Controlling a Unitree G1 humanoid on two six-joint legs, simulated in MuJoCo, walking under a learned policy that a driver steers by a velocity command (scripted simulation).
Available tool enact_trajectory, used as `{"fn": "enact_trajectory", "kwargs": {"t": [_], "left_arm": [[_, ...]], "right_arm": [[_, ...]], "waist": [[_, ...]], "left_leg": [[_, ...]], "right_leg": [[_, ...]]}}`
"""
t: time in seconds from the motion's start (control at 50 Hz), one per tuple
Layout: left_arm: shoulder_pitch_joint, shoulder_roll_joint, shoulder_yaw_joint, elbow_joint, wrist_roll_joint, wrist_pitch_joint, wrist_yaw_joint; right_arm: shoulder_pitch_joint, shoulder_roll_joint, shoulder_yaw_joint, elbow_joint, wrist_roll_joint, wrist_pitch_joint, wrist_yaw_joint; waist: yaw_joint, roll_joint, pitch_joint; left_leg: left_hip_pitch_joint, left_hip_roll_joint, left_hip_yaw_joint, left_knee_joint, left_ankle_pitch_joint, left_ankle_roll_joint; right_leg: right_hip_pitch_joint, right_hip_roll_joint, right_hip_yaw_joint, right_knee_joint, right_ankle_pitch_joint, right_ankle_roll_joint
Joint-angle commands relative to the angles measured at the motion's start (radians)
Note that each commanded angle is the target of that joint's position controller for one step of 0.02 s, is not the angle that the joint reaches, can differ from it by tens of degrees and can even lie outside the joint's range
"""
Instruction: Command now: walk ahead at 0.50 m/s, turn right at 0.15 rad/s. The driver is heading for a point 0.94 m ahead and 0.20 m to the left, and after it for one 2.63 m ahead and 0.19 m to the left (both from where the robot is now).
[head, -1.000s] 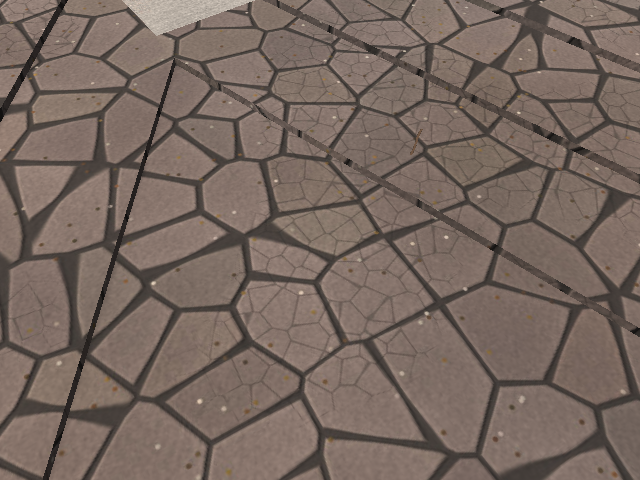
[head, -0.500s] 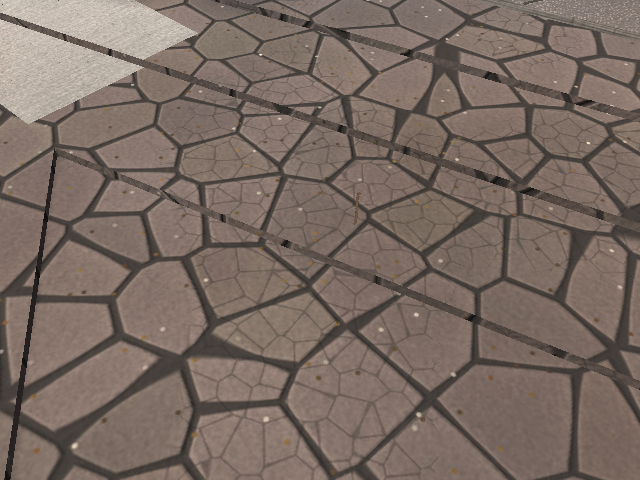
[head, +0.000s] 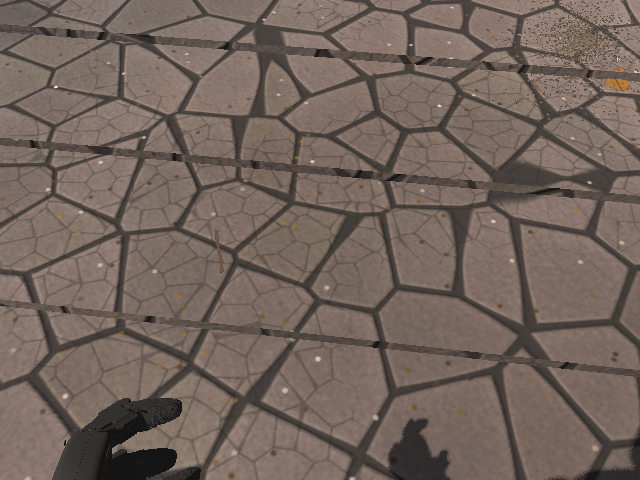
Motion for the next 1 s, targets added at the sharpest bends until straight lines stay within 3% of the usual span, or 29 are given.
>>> {"fn": "enact_trajectory", "kwargs": {"t": [0.02,0.04,0.06,0.1,0.18,0.24,0.3,0.36,0.4,0.42,0.44,0.46,0.48,0.5,0.52,0.54,0.58,0.64,0.7,0.76,0.82,0.88,0.92,0.94,0.96,0.98,1.0], "left_arm": [[0.277,0.161,0.057,0.043,0.001,0.007,0.024],[0.215,0.135,0.048,0.043,0.006,0.001,0.019],[0.182,0.111,0.041,0.042,0.014,-0.008,0.015],[0.167,0.112,0.041,0.059,0.01,-0.021,0.01],[0.223,0.155,0.051,0.115,0.008,-0.032,0.022],[0.274,0.174,0.054,0.152,0.0,-0.026,0.031],[0.336,0.198,0.058,0.193,-0.013,-0.023,0.031],[0.357,0.213,0.061,0.223,-0.016,-0.015,0.032],[0.345,0.229,0.064,0.235,-0.013,-0.004,0.036],[0.34,0.217,0.058,0.237,-0.009,0.001,0.037],[0.346,0.176,0.038,0.222,0.009,0.001,0.038],[0.474,0.078,0.005,0.211,0.003,-0.017,0.031],[0.444,0.133,0.015,0.226,-0.006,-0.032,0.027],[0.357,0.209,0.035,0.202,-0.028,-0.04,0.023],[0.289,0.205,0.034,0.186,-0.028,-0.041,0.027],[0.25,0.195,0.036,0.179,-0.012,-0.039,0.031],[0.276,0.162,0.036,0.189,-0.002,-0.022,0.036],[0.257,0.131,0.031,0.184,0.005,-0.004,0.041],[0.157,0.117,0.025,0.155,0.01,-0.008,0.039],[0.066,0.097,0.014,0.138,0.004,-0.014,0.027],[-0.027,0.106,0.01,0.107,-0.003,-0.018,0.013],[-0.094,0.12,0.009,0.071,-0.002,-0.026,-0.001],[-0.049,0.147,0.019,0.074,-0.001,-0.034,-0.004],[-0.013,0.184,0.037,0.088,0.0,-0.041,-0.003],[0.119,0.221,0.059,0.126,0.0,-0.047,-0.002],[0.325,0.272,0.083,0.177,0.003,-0.039,0.006],[0.45,0.306,0.095,0.224,-0.004,-0.017,0.013]], "right_arm": [[-0.125,-0.169,-0.035,-0.147,0.029,-0.057,0.016],[-0.143,-0.147,-0.037,-0.146,0.016,-0.051,0.007],[-0.119,-0.135,-0.04,-0.141,0.003,-0.039,0.001],[-0.072,-0.088,-0.033,-0.137,-0.003,-0.019,-0.002],[-0.218,-0.093,-0.031,-0.2,-0.019,-0.012,-0.012],[-0.331,-0.07,-0.017,-0.231,-0.012,-0.024,-0.001],[-0.418,-0.084,-0.014,-0.265,0.002,-0.026,0.013],[-0.455,-0.119,-0.018,-0.295,0.0,-0.032,0.03],[-0.392,-0.146,-0.028,-0.285,-0.001,-0.037,0.032],[-0.272,-0.177,-0.045,-0.25,-0.003,-0.04,0.028],[-0.097,-0.243,-0.066,-0.215,-0.01,-0.041,0.02],[-0.002,-0.333,-0.092,-0.194,-0.017,-0.032,0.021],[0.021,-0.243,-0.067,-0.192,-0.007,-0.026,0.027],[-0.058,-0.2,-0.05,-0.204,-0.004,-0.026,0.026],[-0.134,-0.182,-0.043,-0.224,-0.008,-0.024,0.025],[-0.187,-0.158,-0.036,-0.229,-0.012,-0.024,0.027],[-0.225,-0.133,-0.026,-0.23,-0.022,-0.034,0.03],[-0.213,-0.157,-0.034,-0.208,-0.015,-0.044,0.027],[-0.174,-0.173,-0.039,-0.182,-0.01,-0.036,0.015],[-0.13,-0.187,-0.041,-0.158,-0.003,-0.028,0.008],[-0.074,-0.198,-0.043,-0.125,0.004,-0.017,0.005],[-0.045,-0.21,-0.049,-0.099,0.014,0.003,-0.002],[-0.036,-0.215,-0.05,-0.09,0.013,0.015,-0.006],[0.01,-0.187,-0.038,-0.08,0.013,0.018,-0.004],[0.029,-0.181,-0.03,-0.078,0.009,0.018,-0.001],[-0.019,-0.174,-0.019,-0.106,-0.001,0.007,0.006],[-0.009,-0.072,0.007,-0.128,0.003,-0.003,0.012]], "waist": [[0.15,-0.029,-0.142],[0.108,0.017,-0.067],[0.067,-0.002,-0.041],[0.031,-0.035,-0.04],[0.056,-0.042,0.007],[0.101,-0.049,0.016],[0.135,-0.054,0.025],[0.128,-0.06,0.031],[0.083,-0.077,0.0],[0.022,-0.06,-0.072],[-0.045,0.005,-0.219],[-0.021,0.255,-0.372],[-0.047,0.255,-0.405],[-0.039,0.177,-0.25],[-0.016,0.105,-0.156],[0.006,0.065,-0.081],[0.056,0.096,-0.053],[0.072,0.081,-0.031],[0.048,0.064,-0.003],[0.014,0.071,0.019],[-0.017,0.064,0.051],[-0.02,0.06,0.071],[0.016,0.069,0.037],[0.03,0.029,-0.036],[0.089,0.03,-0.17],[0.186,-0.007,-0.329],[0.203,-0.196,-0.466]], "left_leg": [[-0.597,0.093,-0.104,0.288,0.068,0.005],[-0.556,0.115,-0.089,0.222,0.123,-0.009],[-0.488,0.136,-0.091,0.182,0.16,-0.019],[-0.42,0.146,-0.078,0.135,0.196,-0.045],[-0.487,0.158,-0.069,-0.076,0.402,-0.08],[-0.416,0.12,-0.048,-0.307,0.582,-0.07],[-0.392,0.094,-0.052,-0.405,0.611,-0.059],[-0.408,0.085,-0.064,-0.471,0.493,-0.014],[-0.302,0.057,-0.035,-0.505,0.41,0.019],[-0.133,0.029,-0.007,-0.526,0.405,0.047],[0.15,0.137,-0.113,-0.484,0.472,0.106],[0.533,0.366,-0.547,-0.547,0.274,0.266],[0.559,0.391,-0.746,-0.673,0.143,0.278],[0.442,0.365,-0.621,-0.694,0.097,0.229],[0.305,0.329,-0.506,-0.711,0.159,0.203],[0.18,0.292,-0.421,-0.746,0.252,0.195],[0.057,0.245,-0.328,-0.803,0.37,0.185],[0.018,0.228,-0.232,-0.852,0.509,0.204],[0.036,0.205,-0.159,-0.871,0.559,0.189],[0.033,0.181,-0.103,-0.879,0.515,0.166],[0.109,0.22,-0.12,-0.863,0.484,0.169],[0.21,0.263,-0.156,-0.818,0.521,0.156],[0.233,0.266,-0.177,-0.751,0.638,0.142],[0.213,0.217,-0.148,-0.641,0.824,0.119],[0.095,0.176,-0.129,-0.46,0.919,0.082],[-0.153,0.138,-0.114,-0.21,0.735,0.04],[-0.473,0.011,-0.06,0.084,0.0,-0.009]], "right_leg": [[0.617,-0.358,0.484,-0.253,0.078,-0.22],[0.474,-0.314,0.406,-0.296,0.135,-0.188],[0.375,-0.278,0.347,-0.335,0.173,-0.172],[0.267,-0.264,0.296,-0.389,0.182,-0.18],[0.231,-0.234,0.199,-0.423,0.237,-0.161],[0.224,-0.196,0.132,-0.41,0.201,-0.116],[0.294,-0.236,0.159,-0.391,0.122,-0.11],[0.415,-0.297,0.2,-0.324,0.147,-0.09],[0.455,-0.3,0.197,-0.237,0.292,-0.062],[0.44,-0.254,0.16,-0.097,0.43,-0.04],[0.308,-0.196,0.108,0.164,0.333,-0.006],[-0.091,-0.035,0.03,0.543,-0.08,0.076],[-0.219,-0.029,0.151,0.666,-0.435,0.074],[-0.3,-0.085,0.157,0.719,-0.377,0.063],[-0.294,-0.136,0.124,0.691,-0.289,0.061],[-0.271,-0.167,0.108,0.628,-0.226,0.066],[-0.167,-0.201,0.112,0.555,-0.15,0.077],[-0.176,-0.207,0.095,0.462,-0.07,0.105],[-0.206,-0.203,0.084,0.279,0.084,0.123],[-0.147,-0.173,0.056,0.113,0.208,0.125],[-0.168,-0.159,0.052,0.037,0.208,0.113],[-0.189,-0.145,0.055,-0.043,0.098,0.085],[-0.078,-0.115,0.038,-0.079,0.041,0.065],[0.104,-0.079,0.002,-0.128,0.062,0.041],[0.416,-0.098,0.03,-0.098,0.146,0.003],[0.774,-0.249,0.184,-0.065,0.148,-0.062],[1.04,-0.475,0.499,-0.149,-0.055,-0.148]]}}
